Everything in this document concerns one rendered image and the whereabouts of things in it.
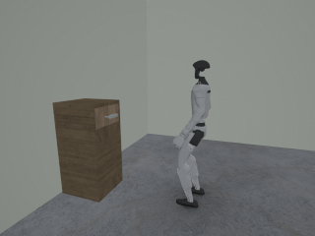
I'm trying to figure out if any cabinet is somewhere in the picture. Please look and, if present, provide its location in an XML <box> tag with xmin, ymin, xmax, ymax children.
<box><xmin>52</xmin><ymin>98</ymin><xmax>123</xmax><ymax>203</ymax></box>

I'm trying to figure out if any robot left upper arm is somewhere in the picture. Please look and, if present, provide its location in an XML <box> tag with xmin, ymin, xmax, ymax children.
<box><xmin>192</xmin><ymin>84</ymin><xmax>206</xmax><ymax>117</ymax></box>

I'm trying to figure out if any drawer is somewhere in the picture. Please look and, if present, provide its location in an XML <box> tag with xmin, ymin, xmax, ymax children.
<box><xmin>94</xmin><ymin>103</ymin><xmax>119</xmax><ymax>130</ymax></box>

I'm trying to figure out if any humanoid robot torso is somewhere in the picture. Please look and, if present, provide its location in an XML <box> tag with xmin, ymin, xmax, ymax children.
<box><xmin>191</xmin><ymin>82</ymin><xmax>211</xmax><ymax>139</ymax></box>

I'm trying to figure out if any robot left hand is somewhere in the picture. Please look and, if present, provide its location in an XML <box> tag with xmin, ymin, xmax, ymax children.
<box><xmin>172</xmin><ymin>135</ymin><xmax>185</xmax><ymax>149</ymax></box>

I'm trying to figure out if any left robot shin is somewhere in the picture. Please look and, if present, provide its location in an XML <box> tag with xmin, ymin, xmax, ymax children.
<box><xmin>176</xmin><ymin>166</ymin><xmax>193</xmax><ymax>203</ymax></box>

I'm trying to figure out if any robot left forearm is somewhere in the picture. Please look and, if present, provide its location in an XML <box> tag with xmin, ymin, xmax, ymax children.
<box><xmin>180</xmin><ymin>109</ymin><xmax>203</xmax><ymax>139</ymax></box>

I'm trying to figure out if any handle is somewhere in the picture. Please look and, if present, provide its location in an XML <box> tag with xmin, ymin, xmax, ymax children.
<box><xmin>104</xmin><ymin>113</ymin><xmax>118</xmax><ymax>119</ymax></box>

